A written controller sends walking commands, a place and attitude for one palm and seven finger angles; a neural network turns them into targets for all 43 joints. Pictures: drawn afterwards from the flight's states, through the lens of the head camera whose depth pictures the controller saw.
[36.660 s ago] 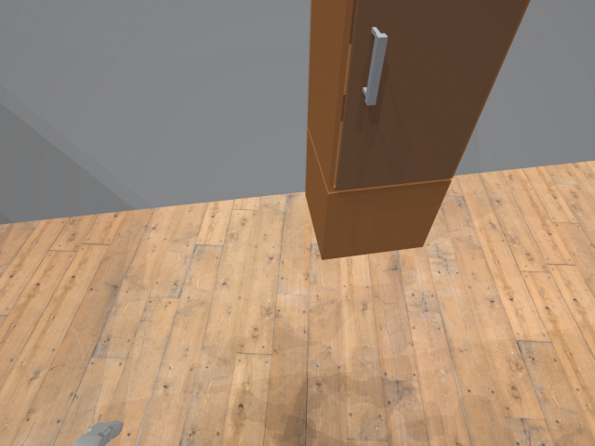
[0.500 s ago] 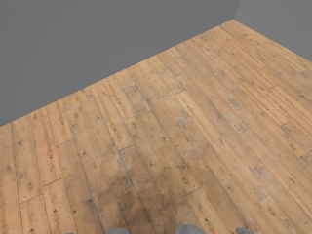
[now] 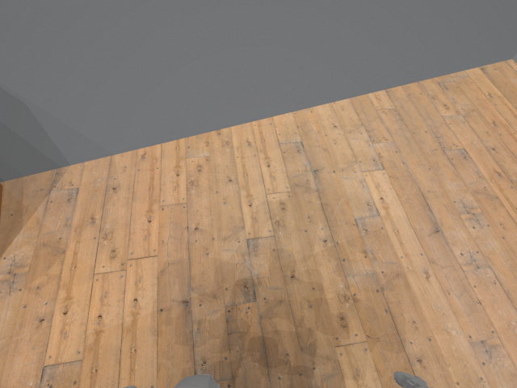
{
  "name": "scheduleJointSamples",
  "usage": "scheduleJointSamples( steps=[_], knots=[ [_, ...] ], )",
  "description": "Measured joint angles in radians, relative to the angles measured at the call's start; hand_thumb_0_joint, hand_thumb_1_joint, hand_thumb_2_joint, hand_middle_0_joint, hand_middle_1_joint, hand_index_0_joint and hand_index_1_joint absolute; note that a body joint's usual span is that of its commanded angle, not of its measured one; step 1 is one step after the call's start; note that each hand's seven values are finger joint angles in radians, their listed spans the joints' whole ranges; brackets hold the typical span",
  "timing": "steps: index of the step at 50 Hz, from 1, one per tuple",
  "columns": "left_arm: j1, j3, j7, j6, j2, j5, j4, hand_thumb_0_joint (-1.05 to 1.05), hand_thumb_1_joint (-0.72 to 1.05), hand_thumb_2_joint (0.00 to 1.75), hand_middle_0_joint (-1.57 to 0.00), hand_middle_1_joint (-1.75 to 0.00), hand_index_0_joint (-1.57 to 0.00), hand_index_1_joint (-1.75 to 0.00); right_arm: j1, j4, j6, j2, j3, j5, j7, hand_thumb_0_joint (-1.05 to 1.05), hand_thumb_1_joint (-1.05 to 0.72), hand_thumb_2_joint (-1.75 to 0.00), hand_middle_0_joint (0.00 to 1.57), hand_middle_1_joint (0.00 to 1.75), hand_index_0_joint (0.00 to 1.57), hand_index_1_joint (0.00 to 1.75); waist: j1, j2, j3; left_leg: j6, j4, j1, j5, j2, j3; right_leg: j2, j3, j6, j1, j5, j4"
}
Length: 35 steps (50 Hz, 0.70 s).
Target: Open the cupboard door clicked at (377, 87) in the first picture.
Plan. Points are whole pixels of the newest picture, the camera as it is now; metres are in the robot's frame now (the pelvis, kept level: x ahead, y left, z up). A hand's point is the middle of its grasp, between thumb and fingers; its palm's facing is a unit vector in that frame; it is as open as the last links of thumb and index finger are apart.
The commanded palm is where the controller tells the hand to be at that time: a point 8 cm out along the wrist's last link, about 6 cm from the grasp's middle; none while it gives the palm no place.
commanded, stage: turn to face it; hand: left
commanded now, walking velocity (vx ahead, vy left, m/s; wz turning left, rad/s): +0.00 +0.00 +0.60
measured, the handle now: out of the picture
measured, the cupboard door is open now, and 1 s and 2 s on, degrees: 44 44 44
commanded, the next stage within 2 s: take the last steps up to it in 1.86 s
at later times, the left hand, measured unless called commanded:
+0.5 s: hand out of the picture +0.07 +0.19 -0.15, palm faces +0.28 -0.91 -0.29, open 7.4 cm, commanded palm none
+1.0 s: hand out of the picture -0.01 +0.22 -0.16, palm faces +0.58 -0.77 -0.26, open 7.4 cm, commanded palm none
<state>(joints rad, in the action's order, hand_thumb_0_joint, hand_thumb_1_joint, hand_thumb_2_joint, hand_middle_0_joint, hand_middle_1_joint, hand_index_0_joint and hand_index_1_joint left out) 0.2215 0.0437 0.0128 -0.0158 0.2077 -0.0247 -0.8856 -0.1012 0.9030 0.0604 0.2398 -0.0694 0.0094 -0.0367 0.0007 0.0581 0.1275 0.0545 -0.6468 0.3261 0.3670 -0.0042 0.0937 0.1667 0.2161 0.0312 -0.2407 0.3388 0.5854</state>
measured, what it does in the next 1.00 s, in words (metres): steps on the spot, turning left: left foot, then right foot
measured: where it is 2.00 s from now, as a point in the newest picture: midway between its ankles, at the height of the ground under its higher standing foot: outside the picture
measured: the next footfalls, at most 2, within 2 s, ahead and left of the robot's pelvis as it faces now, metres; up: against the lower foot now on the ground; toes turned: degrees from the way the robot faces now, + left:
left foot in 0.02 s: +0.04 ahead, +0.12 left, +0.00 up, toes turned +6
right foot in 0.38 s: +0.09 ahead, -0.14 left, +0.00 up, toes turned +11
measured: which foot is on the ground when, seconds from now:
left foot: up 0.00-0.00, down 0.02-0.38, up 0.40-0.72, down 0.74-1.00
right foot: down 0.00-0.02, up 0.04-0.36, down 0.38-0.72, up 0.74-1.00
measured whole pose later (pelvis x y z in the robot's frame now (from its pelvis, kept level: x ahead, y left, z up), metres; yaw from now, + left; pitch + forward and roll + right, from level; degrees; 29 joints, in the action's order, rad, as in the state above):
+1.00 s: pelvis +0.03 -0.02 +0.00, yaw +35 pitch +2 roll -1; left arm 0.14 0.07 0.01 -0.06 0.27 -0.01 -0.88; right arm -0.16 0.92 0.03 0.21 -0.05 0.02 0.00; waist 0.00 0.02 0.09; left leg -0.02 -0.51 0.29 0.24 0.03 -0.07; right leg 0.07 0.01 0.09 -0.44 0.44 0.92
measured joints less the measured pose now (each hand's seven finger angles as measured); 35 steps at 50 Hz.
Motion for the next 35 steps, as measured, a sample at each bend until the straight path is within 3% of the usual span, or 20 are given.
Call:
scheduleJointSamples(
  steps=[2, 4, 6, 9, 14, 19, 22, 24, 26, 29, 35],
  knots=[
    [0.010, 0.006, -0.005, -0.011, 0.010, 0.009, -0.006, 0.00, 0.91, 0.90, -0.20, -0.30, -0.20, -0.30, 0.000, -0.013, -0.019, 0.001, 0.001, 0.003, 0.001, 0.01, -0.90, -0.89, 0.20, 0.30, 0.20, 0.30, -0.004, -0.001, -0.011, -0.039, 0.068, -0.022, -0.114, 0.003, -0.012, 0.009, -0.002, 0.026, -0.049, 0.082, 0.130],
    [-0.007, 0.014, 0.000, -0.040, 0.031, 0.010, -0.017, 0.00, 0.91, 0.90, -0.20, -0.30, -0.20, -0.30, 0.001, -0.016, -0.030, -0.014, 0.007, 0.007, 0.009, 0.01, -0.90, -0.89, 0.20, 0.30, 0.20, 0.30, 0.004, 0.018, -0.004, -0.079, 0.019, -0.004, -0.069, 0.017, -0.026, -0.013, -0.083, 0.043, -0.124, 0.193, 0.328],
    [-0.025, 0.024, 0.005, -0.054, 0.043, 0.009, -0.025, 0.01, 0.91, 0.90, -0.20, -0.30, -0.20, -0.30, -0.011, -0.016, -0.036, -0.024, 0.014, 0.010, 0.018, 0.01, -0.90, -0.89, 0.20, 0.30, 0.20, 0.30, 0.006, 0.016, -0.009, -0.089, 0.027, -0.007, -0.052, 0.018, -0.049, -0.043, -0.127, 0.050, -0.182, 0.198, 0.458],
    [-0.054, 0.030, 0.002, -0.056, 0.051, 0.009, -0.020, 0.01, 0.91, 0.90, -0.20, -0.30, -0.20, -0.30, -0.031, -0.007, -0.037, -0.031, 0.020, 0.011, 0.032, 0.00, -0.90, -0.89, 0.20, 0.30, 0.20, 0.30, 0.006, -0.002, -0.015, -0.078, 0.080, -0.026, -0.085, 0.021, -0.087, -0.069, -0.168, 0.057, -0.230, 0.135, 0.516],
    [-0.089, 0.029, -0.002, -0.047, 0.053, 0.012, 0.009, 0.01, 0.91, 0.90, -0.20, -0.30, -0.20, -0.30, -0.062, 0.012, -0.028, -0.031, 0.021, 0.015, 0.033, 0.01, -0.90, -0.89, 0.21, 0.30, 0.21, 0.30, -0.004, -0.037, -0.028, -0.067, 0.129, -0.042, -0.118, 0.025, -0.147, -0.094, -0.199, 0.055, -0.206, 0.112, 0.360],
    [-0.094, 0.022, -0.002, -0.021, 0.053, 0.013, 0.041, 0.00, 0.91, 0.90, -0.20, -0.30, -0.20, -0.30, -0.088, 0.021, -0.007, -0.022, 0.007, 0.010, 0.027, 0.01, -0.90, -0.89, 0.21, 0.30, 0.21, 0.30, -0.018, -0.058, -0.050, -0.033, 0.069, -0.001, -0.094, 0.041, -0.205, -0.121, -0.193, 0.035, -0.064, 0.006, 0.011],
    [-0.091, 0.012, 0.007, -0.003, 0.029, 0.004, 0.038, 0.00, 0.91, 0.90, -0.20, -0.30, -0.20, -0.30, -0.074, 0.031, 0.008, 0.002, -0.011, 0.006, 0.023, 0.01, -0.90, -0.89, 0.21, 0.30, 0.21, 0.30, -0.023, -0.082, -0.032, -0.024, -0.197, 0.095, 0.094, 0.047, -0.185, -0.114, -0.158, -0.020, -0.054, -0.019, 0.015],
    [-0.077, 0.006, 0.011, -0.004, 0.012, 0.004, 0.036, 0.00, 0.91, 0.90, -0.20, -0.30, -0.20, -0.30, -0.068, 0.035, 0.014, 0.013, -0.020, 0.008, 0.017, 0.01, -0.90, -0.89, 0.20, 0.30, 0.20, 0.30, -0.029, -0.082, -0.025, -0.016, -0.382, 0.153, 0.111, 0.043, -0.145, -0.097, -0.131, -0.029, -0.029, -0.026, -0.009],
    [-0.059, 0.001, 0.013, -0.005, 0.003, 0.005, 0.031, 0.00, 0.91, 0.90, -0.20, -0.30, -0.20, -0.30, -0.059, 0.037, 0.019, 0.015, -0.021, 0.008, 0.011, 0.01, -0.90, -0.89, 0.20, 0.30, 0.20, 0.30, -0.031, -0.066, -0.020, 0.000, -0.464, 0.177, 0.095, 0.027, -0.107, -0.081, -0.111, -0.029, -0.003, -0.040, -0.046],
    [-0.037, -0.004, 0.012, -0.003, -0.004, 0.002, 0.020, 0.00, 0.91, 0.90, -0.20, -0.30, -0.20, -0.30, -0.045, 0.031, 0.022, 0.010, -0.017, 0.004, 0.004, 0.01, -0.91, -0.89, 0.20, 0.30, 0.20, 0.30, -0.029, -0.033, -0.013, 0.016, -0.393, 0.153, 0.084, 0.004, -0.063, -0.057, -0.081, -0.025, 0.025, -0.053, -0.084],
    [-0.004, -0.002, 0.001, -0.004, 0.003, -0.001, -0.002, 0.00, 0.91, 0.90, -0.20, -0.30, -0.20, -0.30, -0.009, 0.010, 0.006, 0.004, -0.003, -0.001, 0.000, 0.01, -0.91, -0.89, 0.20, 0.30, 0.20, 0.30, -0.006, 0.008, 0.003, 0.006, -0.048, 0.022, 0.025, -0.002, -0.007, -0.011, -0.012, 0.002, 0.020, -0.003, -0.019]
  ],
)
